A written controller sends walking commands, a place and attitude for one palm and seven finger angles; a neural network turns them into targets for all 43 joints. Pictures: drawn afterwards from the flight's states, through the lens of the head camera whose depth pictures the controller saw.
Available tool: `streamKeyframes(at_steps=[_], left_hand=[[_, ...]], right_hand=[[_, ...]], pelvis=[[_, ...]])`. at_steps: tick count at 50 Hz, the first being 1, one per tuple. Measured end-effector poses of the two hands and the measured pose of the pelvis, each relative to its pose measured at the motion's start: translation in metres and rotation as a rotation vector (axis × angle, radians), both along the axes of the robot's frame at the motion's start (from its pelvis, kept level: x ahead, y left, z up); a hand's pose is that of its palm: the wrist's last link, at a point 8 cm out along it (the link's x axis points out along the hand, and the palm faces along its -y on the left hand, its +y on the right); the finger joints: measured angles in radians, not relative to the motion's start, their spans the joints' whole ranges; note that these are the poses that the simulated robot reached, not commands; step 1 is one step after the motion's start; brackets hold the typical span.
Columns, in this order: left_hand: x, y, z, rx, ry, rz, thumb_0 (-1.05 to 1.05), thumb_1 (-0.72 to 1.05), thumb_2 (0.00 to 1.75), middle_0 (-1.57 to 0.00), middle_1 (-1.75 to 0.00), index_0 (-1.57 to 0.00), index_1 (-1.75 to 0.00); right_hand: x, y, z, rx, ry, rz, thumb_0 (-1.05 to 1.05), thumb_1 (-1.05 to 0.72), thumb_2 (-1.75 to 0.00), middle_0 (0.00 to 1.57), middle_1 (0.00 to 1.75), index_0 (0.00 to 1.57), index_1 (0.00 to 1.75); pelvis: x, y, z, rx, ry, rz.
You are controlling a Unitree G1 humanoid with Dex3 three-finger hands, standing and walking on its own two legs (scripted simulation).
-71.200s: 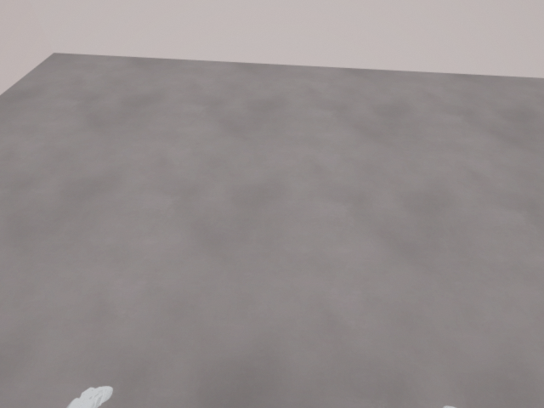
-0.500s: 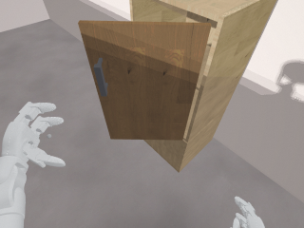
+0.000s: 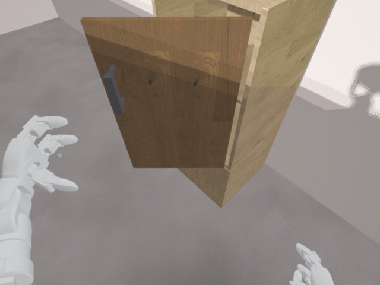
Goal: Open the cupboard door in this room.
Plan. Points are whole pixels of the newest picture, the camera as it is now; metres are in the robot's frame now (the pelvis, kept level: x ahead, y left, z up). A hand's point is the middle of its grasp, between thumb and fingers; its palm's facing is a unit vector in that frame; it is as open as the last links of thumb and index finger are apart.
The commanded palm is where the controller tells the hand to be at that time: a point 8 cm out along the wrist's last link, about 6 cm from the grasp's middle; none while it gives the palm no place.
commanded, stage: move the hooked fingers beside the handle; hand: left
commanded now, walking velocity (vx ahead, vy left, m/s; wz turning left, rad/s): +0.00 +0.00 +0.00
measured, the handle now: (116, 90) +0.56 +0.23 +0.09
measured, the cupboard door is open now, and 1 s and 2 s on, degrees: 46 46 46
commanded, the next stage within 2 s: none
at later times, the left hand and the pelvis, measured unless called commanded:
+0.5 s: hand (75, 130) +0.40 +0.28 +0.10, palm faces +0.03 -1.00 +0.00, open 14.0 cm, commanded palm +0.38 +0.33 +0.10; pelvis +0.01 +0.03 +0.00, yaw -1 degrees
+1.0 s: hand (89, 110) +0.47 +0.27 +0.10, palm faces +0.03 -1.00 +0.01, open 14.0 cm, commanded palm +0.45 +0.33 +0.09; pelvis +0.01 +0.04 -0.01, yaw -2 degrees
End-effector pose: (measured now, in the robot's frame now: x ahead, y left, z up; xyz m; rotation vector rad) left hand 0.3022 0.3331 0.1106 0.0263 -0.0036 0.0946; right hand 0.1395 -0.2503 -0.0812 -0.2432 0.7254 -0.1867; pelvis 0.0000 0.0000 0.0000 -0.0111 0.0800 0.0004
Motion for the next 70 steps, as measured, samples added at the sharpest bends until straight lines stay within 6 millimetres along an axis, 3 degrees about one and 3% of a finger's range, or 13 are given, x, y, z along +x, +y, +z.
streamKeyframes(at_steps=[8,17,36,53,58,64,70], left_hand=[[0.033,-0.001,-0.002,-0.030,0.015,-0.040,-0.01,-0.50,0.30,-0.30,-1.20,-0.30,-1.20],[0.054,0.005,-0.009,-0.024,-0.003,-0.025,-0.01,-0.50,0.30,-0.30,-1.20,-0.29,-1.20],[0.106,0.001,-0.011,-0.038,0.004,-0.038,-0.01,-0.50,0.30,-0.30,-1.20,-0.30,-1.20],[0.154,-0.010,-0.014,-0.048,0.034,-0.058,-0.01,-0.50,0.30,-0.30,-1.20,-0.30,-1.20],[0.166,-0.003,-0.021,-0.034,0.065,-0.032,-0.01,-0.50,0.30,-0.30,-1.20,-0.30,-1.20],[0.180,0.001,-0.010,-0.024,0.002,-0.038,-0.01,-0.50,0.30,-0.29,-1.20,-0.29,-1.20],[0.197,0.002,-0.019,-0.040,0.086,-0.066,-0.01,-0.50,0.30,-0.29,-1.20,-0.29,-1.20]], right_hand=[[-0.024,-0.006,-0.005,-0.008,0.067,-0.058,0.02,-0.91,-0.89,0.21,0.30,0.20,0.30],[-0.046,0.001,-0.009,-0.018,0.164,-0.087,0.01,-0.91,-0.89,0.21,0.30,0.20,0.30],[-0.054,0.029,-0.015,-0.002,0.243,-0.092,0.01,-0.90,-0.89,0.21,0.30,0.20,0.30],[-0.104,0.015,-0.025,-0.032,0.433,-0.160,0.01,-0.91,-0.89,0.21,0.30,0.20,0.30],[-0.121,0.010,-0.024,-0.040,0.480,-0.197,0.01,-0.91,-0.89,0.21,0.30,0.20,0.30],[-0.141,0.006,-0.025,-0.049,0.562,-0.224,0.01,-0.91,-0.89,0.21,0.30,0.20,0.30],[-0.151,0.004,-0.023,-0.063,0.609,-0.248,0.01,-0.91,-0.89,0.21,0.30,0.20,0.30]], pelvis=[[0.004,0.005,-0.001,0.001,0.029,-0.019],[0.008,0.016,-0.002,-0.006,0.053,-0.027],[0.014,0.036,-0.004,-0.017,0.095,-0.030],[0.012,0.034,-0.011,-0.024,0.151,-0.029],[0.011,0.030,-0.014,-0.023,0.177,-0.039],[0.013,0.027,-0.016,-0.030,0.203,-0.040],[0.015,0.027,-0.018,-0.036,0.234,-0.037]])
